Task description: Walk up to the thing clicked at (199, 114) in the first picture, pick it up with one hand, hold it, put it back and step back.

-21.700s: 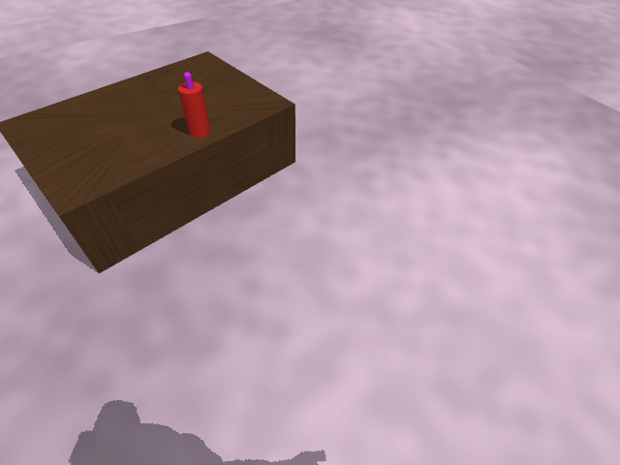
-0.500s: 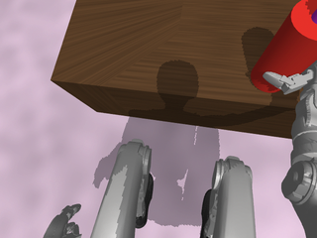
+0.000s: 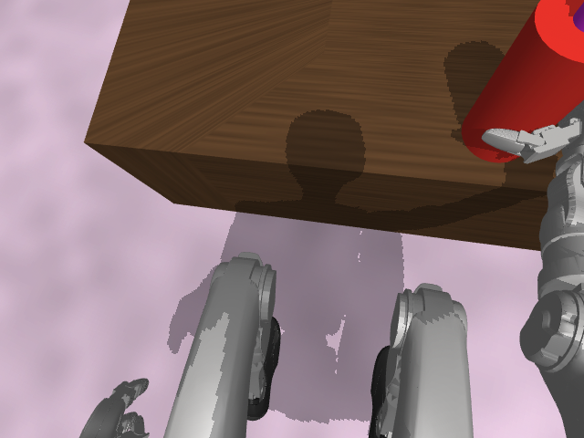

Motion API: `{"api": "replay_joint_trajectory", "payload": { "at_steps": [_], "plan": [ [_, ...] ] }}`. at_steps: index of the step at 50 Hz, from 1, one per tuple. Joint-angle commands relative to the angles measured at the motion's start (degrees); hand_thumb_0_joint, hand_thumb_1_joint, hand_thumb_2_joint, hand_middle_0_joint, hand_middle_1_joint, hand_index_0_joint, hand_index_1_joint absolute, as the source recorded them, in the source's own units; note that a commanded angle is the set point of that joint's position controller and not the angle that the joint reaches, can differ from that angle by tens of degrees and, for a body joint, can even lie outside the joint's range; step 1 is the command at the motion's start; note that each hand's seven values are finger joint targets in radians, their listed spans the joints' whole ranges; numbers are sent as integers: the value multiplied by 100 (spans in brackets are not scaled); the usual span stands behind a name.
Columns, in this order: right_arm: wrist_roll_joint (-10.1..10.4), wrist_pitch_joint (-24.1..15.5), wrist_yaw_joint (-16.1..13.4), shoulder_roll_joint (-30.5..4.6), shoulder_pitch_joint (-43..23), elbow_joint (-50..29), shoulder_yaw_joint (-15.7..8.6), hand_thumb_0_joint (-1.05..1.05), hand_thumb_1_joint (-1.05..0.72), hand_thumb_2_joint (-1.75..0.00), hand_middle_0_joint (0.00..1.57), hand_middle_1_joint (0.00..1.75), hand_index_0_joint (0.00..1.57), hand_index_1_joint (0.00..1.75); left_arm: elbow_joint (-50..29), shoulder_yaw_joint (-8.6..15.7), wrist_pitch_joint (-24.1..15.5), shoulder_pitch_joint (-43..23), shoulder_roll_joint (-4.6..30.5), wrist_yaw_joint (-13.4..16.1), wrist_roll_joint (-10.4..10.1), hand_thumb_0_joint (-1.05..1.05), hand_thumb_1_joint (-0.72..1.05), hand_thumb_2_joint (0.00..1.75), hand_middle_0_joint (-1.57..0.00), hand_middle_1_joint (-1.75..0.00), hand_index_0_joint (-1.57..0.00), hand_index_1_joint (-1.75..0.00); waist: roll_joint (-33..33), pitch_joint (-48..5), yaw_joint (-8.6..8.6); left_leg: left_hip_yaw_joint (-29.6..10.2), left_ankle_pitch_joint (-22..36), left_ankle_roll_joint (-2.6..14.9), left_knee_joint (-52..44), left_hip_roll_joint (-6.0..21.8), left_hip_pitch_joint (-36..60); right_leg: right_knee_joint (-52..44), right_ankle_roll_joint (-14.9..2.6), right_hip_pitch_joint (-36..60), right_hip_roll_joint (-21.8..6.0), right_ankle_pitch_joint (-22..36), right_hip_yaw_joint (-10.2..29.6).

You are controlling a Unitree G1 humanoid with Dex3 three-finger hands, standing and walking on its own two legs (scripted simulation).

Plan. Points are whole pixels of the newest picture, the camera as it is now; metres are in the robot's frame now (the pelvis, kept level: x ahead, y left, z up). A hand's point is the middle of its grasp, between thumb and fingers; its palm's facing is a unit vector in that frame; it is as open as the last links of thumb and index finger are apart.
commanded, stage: open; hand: right
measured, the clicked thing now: (547, 71) +0.54 -0.19 +0.05
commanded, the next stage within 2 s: withdraw in 0.22 s
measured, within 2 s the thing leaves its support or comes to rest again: neither
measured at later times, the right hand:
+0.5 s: hand (552, 92) +0.54 -0.21 +0.02, palm faces +0.13 +0.99 -0.03, open 16.0 cm
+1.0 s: hand out of the picture +0.53 -0.28 +0.12, palm faces +0.15 +0.94 -0.31, open 17.4 cm
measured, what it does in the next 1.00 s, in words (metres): rises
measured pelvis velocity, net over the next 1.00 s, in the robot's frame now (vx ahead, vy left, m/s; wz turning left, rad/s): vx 0.01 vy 0.00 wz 0.02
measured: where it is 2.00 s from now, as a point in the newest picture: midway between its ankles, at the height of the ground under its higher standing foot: (319, 402)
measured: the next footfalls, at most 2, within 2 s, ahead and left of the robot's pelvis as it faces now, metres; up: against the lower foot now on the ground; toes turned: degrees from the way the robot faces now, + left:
none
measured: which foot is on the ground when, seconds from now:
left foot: down 0.00-1.00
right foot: down 0.00-1.00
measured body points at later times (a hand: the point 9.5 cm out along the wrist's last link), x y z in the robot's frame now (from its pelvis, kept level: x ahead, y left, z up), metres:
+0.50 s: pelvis +0.00 +0.00 +0.00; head +0.22 -0.03 +0.40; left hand +0.08 +0.29 -0.12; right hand +0.52 -0.26 +0.02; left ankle +0.10 +0.14 -0.37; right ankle +0.08 -0.13 -0.37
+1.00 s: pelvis +0.01 +0.00 +0.12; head +0.21 -0.03 +0.52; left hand +0.08 +0.27 +0.00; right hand +0.51 -0.33 +0.14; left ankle +0.10 +0.14 -0.37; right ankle +0.08 -0.13 -0.37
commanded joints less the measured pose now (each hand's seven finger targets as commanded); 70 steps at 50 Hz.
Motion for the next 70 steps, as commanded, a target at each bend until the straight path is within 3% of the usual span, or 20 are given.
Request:
{"api": "replay_joint_trajectory", "payload": {
  "at_steps": [1, 9, 13, 15, 25, 28, 32, 35, 38, 40, 41, 43, 44, 47, 49, 51, 58, 64, 66, 70],
  "plan": [
    [159, -544, 110, -1384, -2797, -1610, -32, 0, 45, -37, 74, 59, 75, 59, -180, 492, -60, 1097, 1310, 78, -23, 0, 91, 89, -19, -29, -20, -28, -1093, -4205, 143, 289, 929, 373, -1238, -133, 2351, -1494, -182, 2691, 62, 881, -209],
    [135, -466, 90, -1239, -2477, -1171, -9, 0, 47, -20, 47, 34, 47, 34, -242, 428, -24, 1052, 1230, 46, -38, 0, 90, 90, -20, -30, -20, -30, -870, -3779, 118, 293, 712, 366, -1274, -148, 2298, -1547, -210, 2285, 71, 614, -219],
    [109, -486, 84, -1361, -2591, -1431, -22, 0, 42, -19, 35, 27, 35, 27, -329, 446, -7, 1063, 1258, 44, -43, 0, 90, 89, -20, -30, -20, -30, -945, -4111, 88, 302, 811, 370, -1209, -150, 2350, -1533, -198, 2450, 65, 741, -185],
    [149, -451, 99, -1115, -2484, -1216, 66, 0, 41, -19, 31, 25, 30, 25, -295, 415, -1, 1091, 1205, 47, -52, 0, 89, 90, -20, -30, -20, -31, -755, -3867, 205, 319, 801, 350, -1282, -147, 2366, -1520, -213, 2337, 69, 711, -196],
    [106, -330, 52, -2182, -2830, -2170, -407, 0, 48, -6, 10, 7, 9, 7, -361, 459, 79, 1060, 1305, 127, -130, 0, 92, 88, -19, -29, -20, -28, -1132, -4710, -99, 246, 905, 352, -1511, -156, 2939, -1815, -177, 3055, 48, 902, -241],
    [181, -115, 100, -2180, -2620, -2222, -463, 0, 52, -4, 7, 5, 7, 5, -402, 495, 105, 1036, 1304, 196, -197, 0, 91, 88, -19, -29, -20, -28, -1058, -4716, -109, 250, 907, 349, -1766, -176, 3191, -2061, -188, 3267, 25, 891, -210],
    [167, 205, 274, -2334, -2297, -1937, -480, 0, 54, -3, 6, 4, 6, 4, -354, 528, 105, 1116, 1294, 285, -265, 0, 90, 88, -19, -29, -20, -29, -889, -4485, -7, 243, 1042, 331, -2111, -209, 3432, -2260, -215, 3421, -14, 1056, -197],
    [253, 364, 507, -2289, -1887, -1446, -544, 0, 54, -4, 5, 4, 5, 4, -333, 449, 64, 1091, 1203, 290, -324, 0, 90, 88, -19, -29, -20, -29, -604, -3819, 25, 272, 1012, 333, -2306, -218, 3390, -2442, -237, 3162, -21, 1071, -143],
    [298, 445, 751, -1889, -1654, -866, -249, 0, 54, -4, 6, 4, 6, 4, -378, 417, -2, 1041, 1170, 257, -348, 0, 90, 87, -19, -29, -20, -28, -615, -3231, 144, 286, 849, 363, -2476, -235, 3126, -2630, -248, 3246, -61, 901, -73],
    [378, 435, 854, -1812, -1770, -1045, -193, 0, 47, -9, 5, 6, 6, 5, -440, 357, -51, 1042, 1108, 231, -362, 0, 89, 90, -20, -31, -20, -31, -574, -3287, 121, 258, 821, 367, -2576, -227, 3208, -2694, -266, 3310, -69, 848, -60],
    [-665, 939, 512, -2924, -930, -2, -224, 0, 47, -8, 5, 6, 6, 6, -472, 286, 132, 1137, 1047, 184, -356, 0, 89, 91, -21, -31, -21, -32, -692, -3257, -264, 231, 746, 375, -2895, -289, 3534, -3210, -215, 3906, -77, 887, -102],
    [-628, 1074, 209, -2779, -2199, -1552, -113, 0, 53, -8, 4, 6, 6, 6, -776, 276, 304, 1111, 1006, 94, -402, 0, 89, 90, -21, -31, -21, -31, -1206, -4031, -194, 215, 985, 367, -2987, -275, 3799, -3485, -175, 4569, -119, 1052, 63],
    [-745, 1205, 184, -2453, -1977, -1002, 182, 0, 56, -7, 4, 6, 6, 6, -725, 375, 371, 1139, 1088, 58, -377, 0, 90, 90, -20, -30, -20, -30, -1046, -3855, -98, 242, 904, 365, -3118, -301, 3766, -3601, -168, 4698, -143, 982, 87],
    [-989, 1309, -187, -3891, -2577, -2558, -327, 0, 54, -7, 4, 6, 6, 6, -851, 350, 452, 1198, 1100, 49, -429, 0, 90, 89, -20, -30, -21, -30, -1877, -4834, -582, 155, 1160, 359, -3349, -287, 4402, -3923, -81, 5711, -167, 1388, 106],
    [-1072, 1431, -427, -3804, -2282, -2308, -311, 0, 44, -12, 6, 7, 6, 7, -799, 342, 519, 1333, 1030, 68, -446, 0, 89, 90, -20, -30, -20, -29, -1611, -4714, -427, 186, 1273, 323, -3699, -319, 4880, -4160, -92, 5942, -198, 1503, 97],
    [-1071, 1562, -647, -3175, -1673, -1401, -75, 0, 49, -9, 6, 6, 6, 6, -737, 373, 513, 1292, 974, 127, -439, 0, 89, 90, -20, -30, -20, -30, -1152, -3862, -247, 229, 1293, 305, -4109, -360, 5022, -4367, -141, 5805, -208, 1476, 28],
    [-929, 1872, -1000, -2074, -364, -346, 425, 0, 52, -7, 6, 6, 6, 6, -545, 313, 501, 1337, 838, 242, -449, 0, 89, 90, -20, -30, -20, -29, -653, -2662, -188, 315, 1748, 331, -5119, -412, 5764, -5197, -154, 6356, -209, 2031, -29],
    [-591, 2160, -1164, -1310, 1054, -1265, 876, 0, 53, -7, 5, 6, 5, 6, -760, 345, 472, 1241, 762, 368, -601, 0, 89, 90, -20, -30, -20, -30, -631, -2445, -428, 367, 2034, 342, -5984, -459, 6796, -6202, -122, 7380, -236, 2334, -27],
    [-517, 2222, -1296, -1501, 1386, -1993, 784, 0, 53, -6, 5, 6, 5, 6, -785, 359, 449, 1221, 719, 431, -650, 0, 89, 90, -20, -30, -20, -30, -675, -2637, -568, 345, 2343, 334, -6256, -462, 7438, -6412, -129, 7692, -206, 2649, -140],
    [-358, 2295, -1556, -1164, 1786, -2927, 907, 0, 53, -7, 5, 6, 5, 6, -719, 337, 341, 1175, 607, 613, -671, 0, 89, 90, -20, -30, -20, -30, -867, -2389, -556, 320, 2735, 355, -6691, -448, 8018, -6850, -92, 8381, -186, 3065, -230]
  ]
}}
